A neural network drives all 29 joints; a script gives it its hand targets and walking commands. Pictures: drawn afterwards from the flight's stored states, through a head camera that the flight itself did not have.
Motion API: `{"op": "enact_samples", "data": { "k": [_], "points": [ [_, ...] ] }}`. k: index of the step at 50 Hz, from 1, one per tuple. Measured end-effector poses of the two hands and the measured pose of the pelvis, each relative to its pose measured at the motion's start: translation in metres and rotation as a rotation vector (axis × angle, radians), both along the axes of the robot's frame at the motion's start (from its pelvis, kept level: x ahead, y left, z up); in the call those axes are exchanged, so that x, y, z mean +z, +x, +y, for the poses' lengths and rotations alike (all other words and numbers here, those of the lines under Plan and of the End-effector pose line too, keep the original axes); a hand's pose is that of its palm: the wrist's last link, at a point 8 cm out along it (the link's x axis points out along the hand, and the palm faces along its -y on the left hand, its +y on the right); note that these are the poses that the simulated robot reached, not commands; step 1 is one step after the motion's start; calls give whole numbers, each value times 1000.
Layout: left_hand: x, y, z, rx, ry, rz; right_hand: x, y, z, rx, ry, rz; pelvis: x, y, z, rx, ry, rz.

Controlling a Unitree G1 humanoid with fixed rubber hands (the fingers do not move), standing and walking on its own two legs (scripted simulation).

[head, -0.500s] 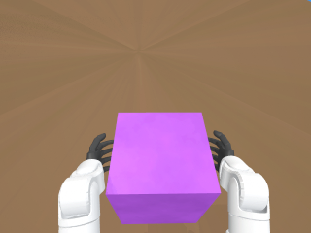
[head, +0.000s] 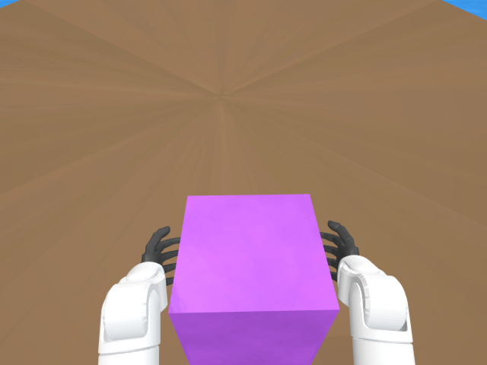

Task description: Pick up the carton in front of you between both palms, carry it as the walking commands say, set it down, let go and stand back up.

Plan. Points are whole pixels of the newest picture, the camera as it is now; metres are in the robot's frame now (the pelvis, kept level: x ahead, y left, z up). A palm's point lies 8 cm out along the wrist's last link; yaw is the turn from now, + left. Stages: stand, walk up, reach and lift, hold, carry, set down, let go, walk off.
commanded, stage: carry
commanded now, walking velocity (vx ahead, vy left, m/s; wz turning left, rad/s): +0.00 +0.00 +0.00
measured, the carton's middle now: (249, 284) +0.28 +0.00 +0.00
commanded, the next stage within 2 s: hold in 0.84 s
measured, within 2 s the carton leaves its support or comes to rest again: neither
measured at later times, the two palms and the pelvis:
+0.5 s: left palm (154, 292) +0.25 +0.15 +0.04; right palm (343, 287) +0.25 -0.15 +0.04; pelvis -0.04 +0.00 +0.00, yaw +0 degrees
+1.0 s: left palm (142, 307) +0.22 +0.16 +0.05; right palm (340, 300) +0.23 -0.14 +0.05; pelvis -0.06 +0.01 +0.01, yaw +1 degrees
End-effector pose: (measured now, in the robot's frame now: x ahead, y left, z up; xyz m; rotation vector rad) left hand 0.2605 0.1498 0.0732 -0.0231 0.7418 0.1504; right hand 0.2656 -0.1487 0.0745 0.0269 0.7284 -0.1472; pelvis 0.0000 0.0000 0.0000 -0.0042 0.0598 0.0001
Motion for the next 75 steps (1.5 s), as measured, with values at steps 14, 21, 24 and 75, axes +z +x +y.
{"op": "enact_samples", "data": {
  "k": [14,21,24,75],
  "points": [
    [-16,-15,1,-34,37,-22,-16,-18,1,21,-36,-23,3,-20,3,-1,2,-25],
    [-29,-16,2,-51,56,-26,-30,-19,2,36,-57,-27,4,-33,4,-1,3,-29],
    [-34,-15,3,-55,58,-35,-34,-18,3,37,-60,-36,4,-38,5,-1,4,-28],
    [-16,-76,22,55,70,-84,-17,-46,24,136,-34,-91,7,-87,-6,106,20,-234]
  ]
}}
